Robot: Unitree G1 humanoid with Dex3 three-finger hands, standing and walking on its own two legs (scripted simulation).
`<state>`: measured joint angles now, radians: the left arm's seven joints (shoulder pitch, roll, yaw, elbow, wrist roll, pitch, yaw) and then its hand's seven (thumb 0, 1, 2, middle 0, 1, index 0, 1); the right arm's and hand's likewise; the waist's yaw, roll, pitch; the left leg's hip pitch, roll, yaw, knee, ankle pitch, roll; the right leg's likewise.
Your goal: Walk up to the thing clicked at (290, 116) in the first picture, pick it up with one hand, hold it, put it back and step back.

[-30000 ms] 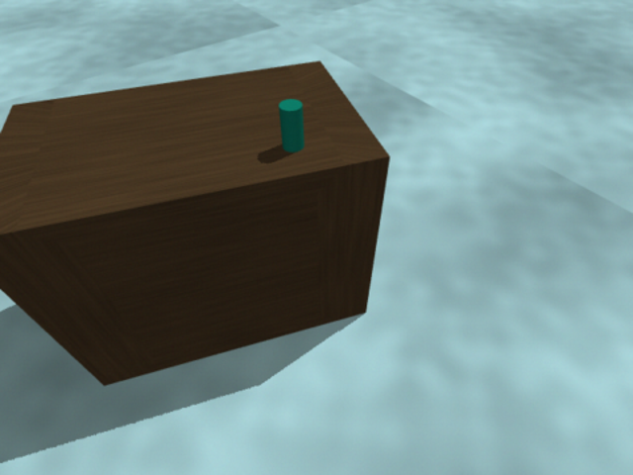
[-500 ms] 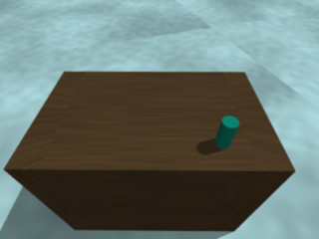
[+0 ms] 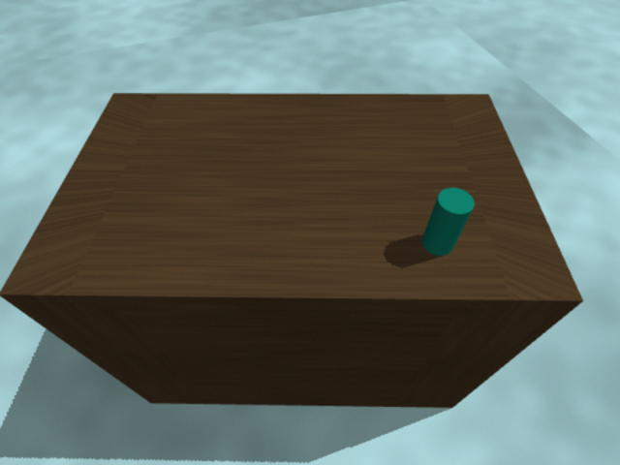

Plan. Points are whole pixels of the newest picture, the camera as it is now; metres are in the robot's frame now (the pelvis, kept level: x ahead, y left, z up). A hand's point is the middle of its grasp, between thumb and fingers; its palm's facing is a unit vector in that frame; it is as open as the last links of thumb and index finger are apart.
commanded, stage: step back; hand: right
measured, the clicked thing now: (446, 223) +0.49 -0.19 -0.02
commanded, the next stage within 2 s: none
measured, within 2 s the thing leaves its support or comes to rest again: neither
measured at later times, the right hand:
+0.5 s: hand out of the picture -0.01 -0.21 -0.14, palm faces -0.06 +0.90 -0.43, open 7.4 cm
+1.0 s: hand out of the picture -0.10 -0.22 -0.16, palm faces +0.00 +0.92 -0.39, open 7.4 cm
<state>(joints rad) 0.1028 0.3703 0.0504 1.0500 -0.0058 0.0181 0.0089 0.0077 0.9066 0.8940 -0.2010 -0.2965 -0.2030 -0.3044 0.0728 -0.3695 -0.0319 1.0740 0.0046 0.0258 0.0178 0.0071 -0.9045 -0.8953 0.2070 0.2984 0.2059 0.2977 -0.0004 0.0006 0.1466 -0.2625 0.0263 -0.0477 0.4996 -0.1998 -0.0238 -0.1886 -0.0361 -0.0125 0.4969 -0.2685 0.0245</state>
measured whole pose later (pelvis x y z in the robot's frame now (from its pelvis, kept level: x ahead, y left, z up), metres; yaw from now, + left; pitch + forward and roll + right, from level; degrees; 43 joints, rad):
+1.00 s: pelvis -0.19 +0.06 -0.01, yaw -3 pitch -1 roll +1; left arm 0.14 0.35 0.07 0.79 0.04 0.04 0.01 0.01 0.90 0.89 -0.20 -0.30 -0.20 -0.30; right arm 0.17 -0.41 -0.04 0.87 0.00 0.04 -0.02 0.01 -0.91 -0.90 0.21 0.30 0.21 0.30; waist 0.02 0.01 0.15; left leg -0.38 -0.08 -0.13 1.03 -0.52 -0.01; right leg -0.34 0.00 0.02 0.57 -0.22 -0.02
